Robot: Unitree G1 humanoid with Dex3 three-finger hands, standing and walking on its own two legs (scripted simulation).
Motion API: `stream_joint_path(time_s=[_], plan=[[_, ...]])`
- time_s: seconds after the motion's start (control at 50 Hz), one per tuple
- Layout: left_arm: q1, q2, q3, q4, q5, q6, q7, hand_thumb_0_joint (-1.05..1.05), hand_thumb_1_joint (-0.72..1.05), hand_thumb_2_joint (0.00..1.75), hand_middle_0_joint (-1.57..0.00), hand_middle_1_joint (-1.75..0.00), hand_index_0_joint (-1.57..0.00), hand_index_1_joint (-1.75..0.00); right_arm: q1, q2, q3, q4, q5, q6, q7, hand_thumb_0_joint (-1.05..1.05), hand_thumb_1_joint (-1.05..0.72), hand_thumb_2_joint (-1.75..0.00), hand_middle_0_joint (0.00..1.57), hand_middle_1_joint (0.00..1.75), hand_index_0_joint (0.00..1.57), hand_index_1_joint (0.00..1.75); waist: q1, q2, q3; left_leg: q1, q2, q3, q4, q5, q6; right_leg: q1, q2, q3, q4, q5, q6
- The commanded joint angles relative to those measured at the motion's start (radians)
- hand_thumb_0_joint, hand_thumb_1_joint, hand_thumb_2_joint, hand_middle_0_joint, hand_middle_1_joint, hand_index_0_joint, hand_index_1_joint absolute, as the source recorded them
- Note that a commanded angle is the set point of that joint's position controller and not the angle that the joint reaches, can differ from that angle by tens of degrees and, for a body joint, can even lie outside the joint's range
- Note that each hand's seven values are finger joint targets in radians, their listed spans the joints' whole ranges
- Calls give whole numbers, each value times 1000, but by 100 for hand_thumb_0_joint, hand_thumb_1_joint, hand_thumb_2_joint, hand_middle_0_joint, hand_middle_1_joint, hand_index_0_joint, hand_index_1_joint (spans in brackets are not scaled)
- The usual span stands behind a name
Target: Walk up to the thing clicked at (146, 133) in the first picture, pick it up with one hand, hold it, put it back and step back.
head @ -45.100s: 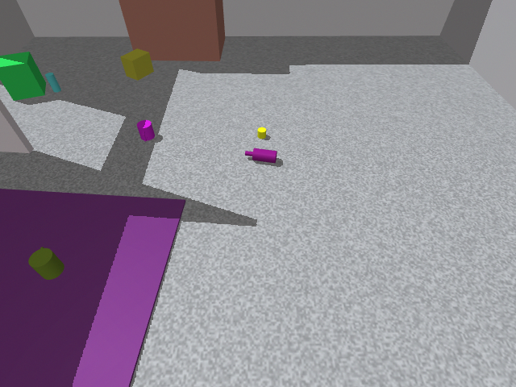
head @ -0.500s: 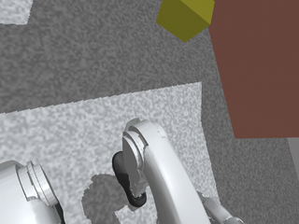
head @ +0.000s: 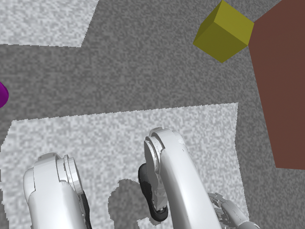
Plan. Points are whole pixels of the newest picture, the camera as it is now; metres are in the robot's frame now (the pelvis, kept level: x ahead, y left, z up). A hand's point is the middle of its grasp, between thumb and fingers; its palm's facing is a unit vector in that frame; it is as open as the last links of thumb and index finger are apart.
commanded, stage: settle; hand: left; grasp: from above
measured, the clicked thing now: out of the picture +0.49 +0.36 -0.19
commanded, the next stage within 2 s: lift in 0.18 s
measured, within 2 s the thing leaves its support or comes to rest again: neither
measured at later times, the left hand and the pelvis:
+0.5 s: hand out of the picture +0.47 +0.34 -0.10, palm faces -0.44 -0.10 -0.89, open 11.2 cm; pelvis -0.01 +0.00 +0.03, yaw +2 degrees
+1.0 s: hand out of the picture +0.39 +0.33 +0.06, palm faces -0.42 -0.12 -0.90, open 11.2 cm; pelvis -0.01 +0.00 +0.14, yaw +7 degrees
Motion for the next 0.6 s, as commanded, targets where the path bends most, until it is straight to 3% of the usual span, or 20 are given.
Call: stream_joint_path(time_s=[0.0,0.04,0.08,0.1,0.16,0.22,0.24,0.26,0.28,0.3,0.32,0.36,0.38,0.42,0.5,0.56,0.58], plan=[[-336,248,37,-185,-1,-16,-2,0,57,113,-90,-114,-93,-111,239,-265,-99,-3,9,37,-37,0,-92,-91,20,30,20,30,-35,326,-687,498,-4,115,-227,213,26,397,34,-57,-265,272,-81],[-356,265,51,-213,5,-25,-6,0,55,115,-88,-115,-90,-112,240,-257,-99,-9,10,48,-47,0,-91,-90,20,30,20,30,-25,342,-728,521,-5,118,-231,235,25,411,32,-51,-265,287,-80],[-355,278,65,-201,9,-27,-2,0,51,110,-84,-114,-87,-111,237,-266,-98,-10,13,58,-58,0,-91,-90,20,30,20,30,-19,350,-698,521,-12,118,-251,226,22,375,27,-61,-269,267,-88],[-346,254,49,-184,12,-28,-6,0,50,109,-83,-113,-86,-110,231,-255,-98,-12,12,62,-60,0,-91,-90,20,30,20,30,-28,360,-692,531,-10,113,-264,207,20,365,29,-62,-267,247,-90],[-386,287,57,-220,22,-33,-7,0,47,112,-81,-112,-84,-110,233,-250,-96,-18,14,75,-71,0,-91,-90,20,30,20,30,-17,361,-722,528,-8,119,-272,184,25,377,31,-50,-280,224,-90],[-355,257,43,-172,16,-26,-10,0,46,109,-80,-111,-83,-108,233,-251,-99,-14,15,79,-80,0,-91,-90,20,30,20,30,-20,351,-677,520,-12,124,-292,148,26,351,27,-54,-295,192,-90],[-371,252,38,-179,15,-26,-13,0,39,101,-79,-114,-83,-109,231,-255,-101,-14,18,81,-83,0,-94,-91,20,30,20,30,-21,349,-672,520,-13,120,-300,134,25,324,27,-57,-297,175,-95],[-366,248,35,-184,14,-23,-18,0,35,101,-71,-106,-75,-101,234,-256,-102,-14,20,82,-87,0,-89,-89,20,30,20,30,-23,355,-667,526,-14,121,-305,130,26,320,26,-59,-302,175,-95],[-360,266,46,-196,12,-19,-24,0,31,94,-73,-111,-77,-106,233,-260,-107,-22,22,84,-90,0,-94,-91,20,30,20,30,-9,358,-686,539,-15,119,-315,127,25,318,24,-60,-304,167,-98],[-359,259,38,-219,5,-18,-30,0,30,97,-65,-103,-69,-99,234,-245,-108,-23,24,87,-91,0,-89,-89,20,30,20,30,-1,383,-716,558,-12,122,-330,133,24,347,25,-52,-302,177,-95],[-358,274,51,-248,4,-14,-36,0,28,91,-70,-109,-75,-104,241,-255,-119,-21,31,89,-93,0,-94,-91,20,30,20,30,17,395,-741,589,-15,120,-342,143,20,335,19,-53,-299,184,-98],[-345,252,48,-280,-13,-2,-56,0,43,98,-76,-110,-81,-105,256,-250,-128,-21,36,94,-93,0,-92,-91,20,30,20,30,19,400,-786,637,-13,126,-347,189,20,361,19,-49,-308,225,-95],[-339,259,59,-305,-27,5,-63,0,45,101,-78,-110,-82,-106,256,-252,-135,-21,43,97,-96,0,-92,-91,20,30,20,30,35,415,-801,658,-16,124,-364,200,19,354,14,-46,-309,232,-98],[-319,235,52,-331,-53,17,-83,0,47,101,-78,-112,-83,-107,263,-241,-142,-25,50,105,-97,0,-92,-91,20,30,20,30,32,418,-828,684,-14,123,-380,213,20,373,13,-40,-319,240,-96],[-256,241,71,-394,-62,24,-124,0,49,101,-82,-106,-86,-102,270,-239,-168,-20,67,120,-106,0,-92,-91,20,30,20,30,60,382,-806,710,-21,124,-416,213,25,371,3,-26,-363,229,-99],[-231,192,53,-473,-87,13,-156,0,49,104,-81,-109,-85,-105,269,-214,-176,-20,78,127,-110,0,-92,-91,20,30,20,30,67,373,-851,740,-17,125,-451,199,32,406,3,-13,-384,225,-93],[-210,179,53,-478,-96,11,-165,0,48,103,-80,-109,-84,-105,270,-218,-187,-13,83,128,-114,0,-92,-91,20,30,20,30,73,361,-827,744,-21,125,-465,193,30,396,-2,-10,-399,215,-97]])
